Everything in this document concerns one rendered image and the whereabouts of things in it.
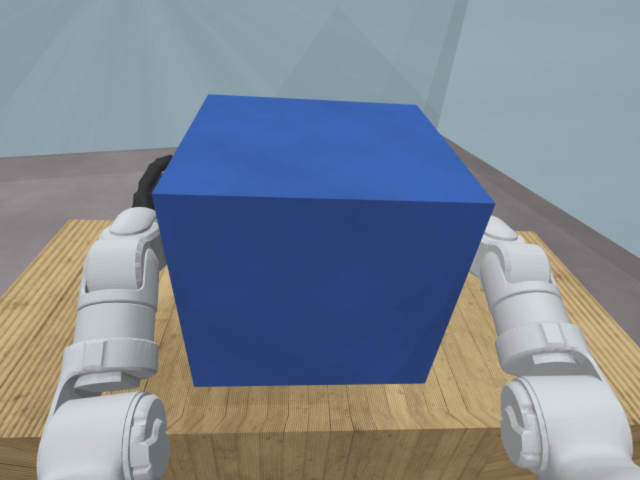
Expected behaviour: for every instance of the carton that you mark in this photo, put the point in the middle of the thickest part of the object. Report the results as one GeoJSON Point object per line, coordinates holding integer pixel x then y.
{"type": "Point", "coordinates": [316, 242]}

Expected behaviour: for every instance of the left robot hand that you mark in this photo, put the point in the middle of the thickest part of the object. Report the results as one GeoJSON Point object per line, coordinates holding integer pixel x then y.
{"type": "Point", "coordinates": [143, 197]}

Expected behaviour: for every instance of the left robot forearm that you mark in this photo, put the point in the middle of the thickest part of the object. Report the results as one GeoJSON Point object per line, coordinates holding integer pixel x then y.
{"type": "Point", "coordinates": [113, 346]}

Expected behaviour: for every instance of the right robot upper arm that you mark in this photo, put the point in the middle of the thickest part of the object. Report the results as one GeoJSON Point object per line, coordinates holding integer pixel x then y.
{"type": "Point", "coordinates": [566, 428]}

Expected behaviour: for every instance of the right robot forearm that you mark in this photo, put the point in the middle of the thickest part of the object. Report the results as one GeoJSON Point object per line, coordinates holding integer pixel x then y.
{"type": "Point", "coordinates": [535, 335]}

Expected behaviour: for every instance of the left robot upper arm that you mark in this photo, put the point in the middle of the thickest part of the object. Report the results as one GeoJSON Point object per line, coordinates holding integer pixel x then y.
{"type": "Point", "coordinates": [112, 437]}

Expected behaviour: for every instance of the pedestal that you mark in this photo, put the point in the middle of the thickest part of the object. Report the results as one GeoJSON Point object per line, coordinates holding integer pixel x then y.
{"type": "Point", "coordinates": [446, 429]}

